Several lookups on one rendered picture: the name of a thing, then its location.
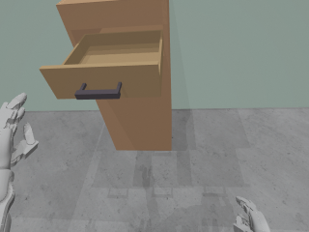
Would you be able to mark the cabinet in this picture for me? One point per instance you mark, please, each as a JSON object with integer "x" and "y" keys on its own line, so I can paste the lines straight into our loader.
{"x": 134, "y": 124}

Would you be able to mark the robot right hand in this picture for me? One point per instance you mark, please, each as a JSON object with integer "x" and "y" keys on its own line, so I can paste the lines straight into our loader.
{"x": 255, "y": 222}

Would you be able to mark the drawer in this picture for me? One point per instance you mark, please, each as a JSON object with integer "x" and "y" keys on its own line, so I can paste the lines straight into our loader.
{"x": 102, "y": 60}

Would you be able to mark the handle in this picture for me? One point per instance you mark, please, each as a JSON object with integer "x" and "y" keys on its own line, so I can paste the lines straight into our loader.
{"x": 99, "y": 94}

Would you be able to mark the robot left hand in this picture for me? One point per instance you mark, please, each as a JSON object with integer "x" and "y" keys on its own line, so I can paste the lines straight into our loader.
{"x": 10, "y": 115}

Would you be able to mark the left robot forearm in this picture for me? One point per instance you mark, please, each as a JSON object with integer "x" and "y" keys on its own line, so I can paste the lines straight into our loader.
{"x": 7, "y": 196}

